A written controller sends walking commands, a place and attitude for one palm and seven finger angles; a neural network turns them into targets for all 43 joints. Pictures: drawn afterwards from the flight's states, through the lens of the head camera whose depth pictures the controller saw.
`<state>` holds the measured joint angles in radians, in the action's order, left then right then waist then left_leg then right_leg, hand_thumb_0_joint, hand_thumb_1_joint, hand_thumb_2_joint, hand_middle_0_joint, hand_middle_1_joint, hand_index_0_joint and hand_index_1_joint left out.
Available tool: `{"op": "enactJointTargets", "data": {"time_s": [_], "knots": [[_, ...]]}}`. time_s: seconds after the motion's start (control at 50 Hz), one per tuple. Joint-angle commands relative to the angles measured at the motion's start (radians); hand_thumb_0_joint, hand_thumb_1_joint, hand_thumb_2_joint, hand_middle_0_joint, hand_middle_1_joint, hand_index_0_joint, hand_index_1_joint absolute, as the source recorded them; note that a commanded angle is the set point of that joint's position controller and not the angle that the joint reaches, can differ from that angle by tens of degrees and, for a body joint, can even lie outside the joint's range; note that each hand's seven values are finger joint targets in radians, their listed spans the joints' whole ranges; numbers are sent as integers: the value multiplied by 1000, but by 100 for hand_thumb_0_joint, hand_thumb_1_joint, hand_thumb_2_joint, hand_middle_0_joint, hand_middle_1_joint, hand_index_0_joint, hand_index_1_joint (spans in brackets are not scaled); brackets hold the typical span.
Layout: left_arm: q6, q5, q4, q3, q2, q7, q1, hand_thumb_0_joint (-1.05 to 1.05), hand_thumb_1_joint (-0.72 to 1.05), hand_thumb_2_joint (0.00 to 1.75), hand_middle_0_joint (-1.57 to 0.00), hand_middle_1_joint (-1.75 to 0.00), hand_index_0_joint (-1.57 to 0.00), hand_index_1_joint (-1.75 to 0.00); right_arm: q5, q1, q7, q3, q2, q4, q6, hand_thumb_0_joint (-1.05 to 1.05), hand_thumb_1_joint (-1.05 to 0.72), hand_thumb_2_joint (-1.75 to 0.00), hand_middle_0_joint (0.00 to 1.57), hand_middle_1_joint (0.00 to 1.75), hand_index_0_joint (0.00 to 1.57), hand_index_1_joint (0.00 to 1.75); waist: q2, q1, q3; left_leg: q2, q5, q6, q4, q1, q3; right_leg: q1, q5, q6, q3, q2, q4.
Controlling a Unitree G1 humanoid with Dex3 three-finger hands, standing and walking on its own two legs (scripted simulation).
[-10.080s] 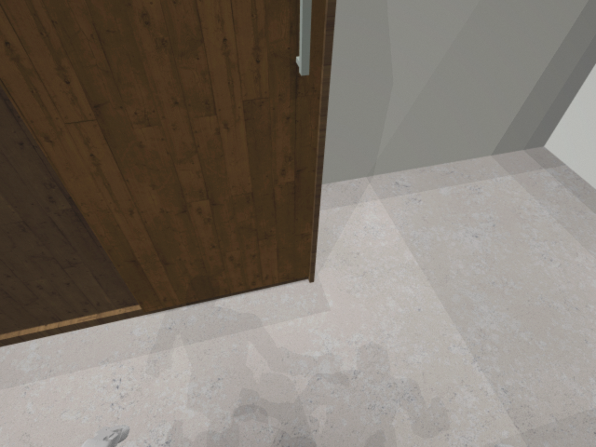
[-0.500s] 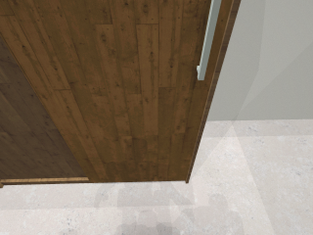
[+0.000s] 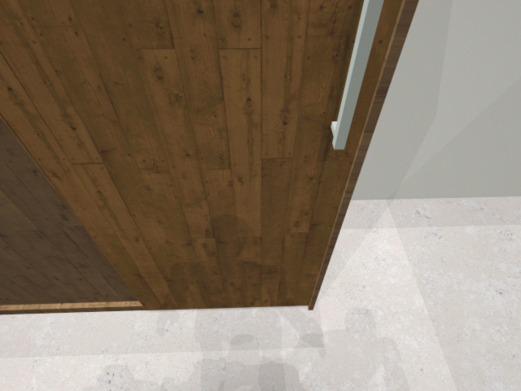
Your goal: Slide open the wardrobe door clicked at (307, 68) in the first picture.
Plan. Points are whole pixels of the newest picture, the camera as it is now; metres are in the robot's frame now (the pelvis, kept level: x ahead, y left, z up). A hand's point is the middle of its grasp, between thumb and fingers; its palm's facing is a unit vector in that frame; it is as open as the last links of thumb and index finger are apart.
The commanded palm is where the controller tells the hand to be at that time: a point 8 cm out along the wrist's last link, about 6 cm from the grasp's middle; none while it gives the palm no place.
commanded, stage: look again from close up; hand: right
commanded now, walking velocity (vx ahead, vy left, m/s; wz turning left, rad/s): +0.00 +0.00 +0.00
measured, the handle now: (352, 69) +0.50 -0.10 +0.25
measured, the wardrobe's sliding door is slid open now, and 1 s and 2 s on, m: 0.00 0.00 0.00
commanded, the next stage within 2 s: none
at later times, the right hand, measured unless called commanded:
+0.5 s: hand out of the picture +0.14 -0.21 -0.15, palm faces -0.03 +0.95 -0.32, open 7.4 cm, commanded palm none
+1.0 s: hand out of the picture +0.08 -0.20 -0.16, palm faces -0.03 +0.95 -0.32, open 7.4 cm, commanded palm none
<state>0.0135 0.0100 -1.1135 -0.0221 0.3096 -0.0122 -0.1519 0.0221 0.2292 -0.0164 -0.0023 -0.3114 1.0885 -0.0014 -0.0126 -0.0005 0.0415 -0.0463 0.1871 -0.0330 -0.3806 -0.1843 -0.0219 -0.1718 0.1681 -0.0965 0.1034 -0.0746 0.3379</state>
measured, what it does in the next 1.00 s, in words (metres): shifts its weight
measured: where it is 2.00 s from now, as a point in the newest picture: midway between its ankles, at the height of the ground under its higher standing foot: outside the picture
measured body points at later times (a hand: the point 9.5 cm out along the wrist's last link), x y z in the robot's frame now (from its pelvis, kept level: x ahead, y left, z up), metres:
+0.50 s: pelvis +0.04 +0.02 +0.00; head +0.05 +0.02 +0.45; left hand +0.13 +0.31 -0.13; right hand +0.14 -0.26 -0.13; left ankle +0.01 +0.14 -0.74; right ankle +0.01 -0.05 -0.74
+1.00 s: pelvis +0.03 +0.04 +0.01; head +0.04 +0.04 +0.46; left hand +0.09 +0.33 -0.13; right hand +0.09 -0.25 -0.13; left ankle +0.01 +0.14 -0.74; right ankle +0.01 -0.05 -0.74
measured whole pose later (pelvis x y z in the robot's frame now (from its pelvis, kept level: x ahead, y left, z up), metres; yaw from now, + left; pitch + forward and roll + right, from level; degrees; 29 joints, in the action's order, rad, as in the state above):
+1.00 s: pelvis +0.03 +0.04 +0.01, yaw +0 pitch -2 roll +0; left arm 0.02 0.01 -1.15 0.01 0.32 0.00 -0.14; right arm 0.01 0.17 -0.01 -0.01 -0.32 1.11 0.01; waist 0.00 -0.01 0.03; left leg 0.01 0.19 0.02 -0.28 -0.06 -0.05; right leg -0.06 0.17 -0.04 0.08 -0.03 0.26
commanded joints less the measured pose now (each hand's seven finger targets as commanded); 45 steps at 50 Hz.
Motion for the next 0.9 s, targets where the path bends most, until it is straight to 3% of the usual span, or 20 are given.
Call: {"op": "enactJointTargets", "data": {"time_s": [0.0, 0.04, 0.12, 0.18, 0.32, 0.62, 0.8, 0.88], "knots": [[29, -5, 59, -32, 206, 22, 23, 0, 90, 90, -20, -30, -20, -30, -3, -9, -14, 32, -175, -50, 32, 0, -90, -90, 20, 30, 20, 30, -5, -6, -93, -86, -160, 60, 33, 29, 88, 90, -192, 77, -199, 215, -66], [30, -5, 54, -28, 206, 27, 26, 0, 90, 90, -20, -30, -20, -30, -6, -21, -18, 31, -172, -49, 32, 0, -90, -90, 20, 30, 20, 30, 12, -10, -121, -85, -220, 58, 18, 52, 79, 129, -352, 85, -182, 214, -38], [27, -6, 56, -26, 200, 30, 38, 0, 90, 90, -20, -30, -20, -30, -6, -35, -20, 32, -178, -53, 32, 0, -90, -90, 20, 30, 20, 30, 25, -10, -134, -89, -297, 59, 14, 79, 75, 157, -446, 83, -168, 212, -17], [24, -5, 51, -22, 200, 30, 55, 0, 90, 90, -20, -30, -20, -30, -6, -56, -19, 30, -181, -54, 31, 0, -90, -90, 20, 30, 20, 30, 20, -8, -114, -92, -276, 56, 32, 87, 78, 143, -384, 79, -167, 212, -32], [25, -1, 53, -17, 204, 29, 75, 0, 90, 90, -20, -30, -20, -30, -5, -92, -18, 33, -191, -63, 32, 0, -90, -90, 20, 30, 20, 30, 20, -6, -119, -96, -317, 59, 41, 118, 81, 147, -396, 81, -166, 211, -41], [27, 0, 44, -7, 210, 28, 79, 0, 90, 90, -20, -30, -20, -30, -6, -115, -9, 34, -198, -64, 34, 0, -90, -90, 20, 30, 20, 30, 10, -3, -73, -99, -221, 58, 110, 109, 99, 127, -232, 72, -172, 212, -92], [29, -2, 33, -3, 209, 30, 55, 0, 90, 90, -20, -30, -20, -30, -7, -94, -8, 33, -203, -48, 37, 0, -90, -90, 20, 30, 20, 30, 2, -5, -99, -99, -240, 61, 122, 123, 105, 145, -232, 71, -171, 216, -92], [28, -2, 26, -1, 215, 31, 56, 0, 90, 90, -20, -30, -20, -30, -9, -94, -7, 32, -202, -39, 35, 0, -90, -90, 20, 30, 20, 30, 17, -5, -61, -100, -193, 60, 136, 102, 105, 128, -181, 74, -170, 216, -109]]}}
